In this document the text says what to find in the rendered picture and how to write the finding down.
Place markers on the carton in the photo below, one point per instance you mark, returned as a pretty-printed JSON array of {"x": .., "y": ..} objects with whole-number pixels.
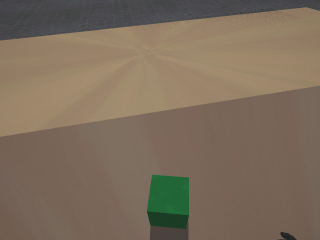
[{"x": 168, "y": 202}]

